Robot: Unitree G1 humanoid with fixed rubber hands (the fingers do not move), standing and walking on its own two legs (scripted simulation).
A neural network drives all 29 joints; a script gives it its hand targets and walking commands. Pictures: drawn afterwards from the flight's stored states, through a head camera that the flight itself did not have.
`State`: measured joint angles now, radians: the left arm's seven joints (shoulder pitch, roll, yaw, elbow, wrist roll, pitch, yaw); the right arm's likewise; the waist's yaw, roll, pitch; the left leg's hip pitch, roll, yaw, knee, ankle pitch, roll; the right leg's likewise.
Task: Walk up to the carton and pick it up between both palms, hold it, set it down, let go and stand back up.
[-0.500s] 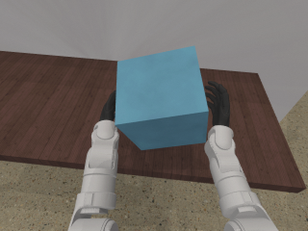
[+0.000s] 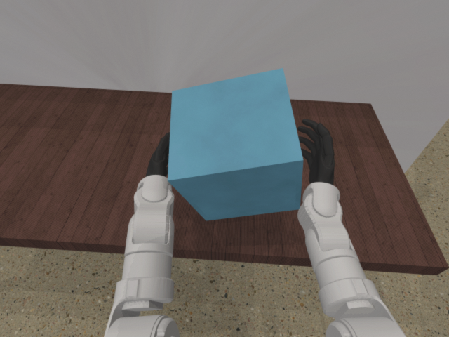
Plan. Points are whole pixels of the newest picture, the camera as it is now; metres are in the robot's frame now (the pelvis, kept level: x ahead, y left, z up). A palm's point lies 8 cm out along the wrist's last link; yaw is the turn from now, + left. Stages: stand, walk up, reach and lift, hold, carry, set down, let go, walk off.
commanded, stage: set down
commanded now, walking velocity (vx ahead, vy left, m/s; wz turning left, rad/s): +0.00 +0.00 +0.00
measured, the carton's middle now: (239, 153) +0.40 -0.05 +0.11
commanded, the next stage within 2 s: none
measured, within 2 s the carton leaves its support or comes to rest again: neither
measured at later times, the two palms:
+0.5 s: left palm (193, 159) +0.41 +0.04 +0.09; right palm (344, 180) +0.33 -0.23 +0.09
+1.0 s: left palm (189, 161) +0.44 +0.05 +0.05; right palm (328, 179) +0.35 -0.21 +0.07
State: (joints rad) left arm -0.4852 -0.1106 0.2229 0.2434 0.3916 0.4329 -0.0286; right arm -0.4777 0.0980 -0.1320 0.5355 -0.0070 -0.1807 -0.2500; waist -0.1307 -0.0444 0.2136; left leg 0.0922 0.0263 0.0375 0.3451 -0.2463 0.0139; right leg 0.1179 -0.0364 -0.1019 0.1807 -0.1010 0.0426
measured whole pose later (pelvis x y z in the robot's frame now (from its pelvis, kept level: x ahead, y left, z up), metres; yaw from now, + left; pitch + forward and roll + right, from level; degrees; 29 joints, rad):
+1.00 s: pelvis +0.02 +0.00 +0.00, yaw -2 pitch +4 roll -2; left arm -0.79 0.05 0.19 1.03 0.30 0.08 0.02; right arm -0.63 0.16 -0.44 0.93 -0.13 -0.30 -0.27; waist -0.20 -0.03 -0.01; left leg -0.20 0.04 0.05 0.38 -0.25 0.01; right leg -0.16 -0.02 -0.09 0.17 -0.07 0.04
